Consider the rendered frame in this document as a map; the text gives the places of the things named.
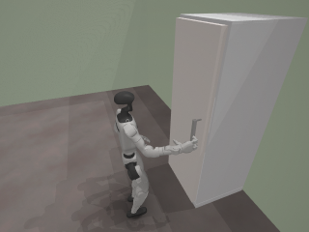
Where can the robot right hand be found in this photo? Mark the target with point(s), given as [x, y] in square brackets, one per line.
[188, 146]

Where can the handle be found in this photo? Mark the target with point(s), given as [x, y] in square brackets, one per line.
[193, 128]

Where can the left robot upper arm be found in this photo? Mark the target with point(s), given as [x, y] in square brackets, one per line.
[115, 126]

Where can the robot left hand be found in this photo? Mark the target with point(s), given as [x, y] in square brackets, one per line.
[146, 139]

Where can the fridge door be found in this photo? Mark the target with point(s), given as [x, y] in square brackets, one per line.
[198, 53]

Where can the left robot shin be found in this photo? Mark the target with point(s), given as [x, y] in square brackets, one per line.
[134, 186]

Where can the left robot thigh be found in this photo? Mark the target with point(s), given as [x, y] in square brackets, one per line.
[139, 160]

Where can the robot right forearm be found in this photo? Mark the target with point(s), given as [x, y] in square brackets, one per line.
[163, 151]

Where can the right robot upper arm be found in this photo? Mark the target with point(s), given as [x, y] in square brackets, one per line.
[132, 133]

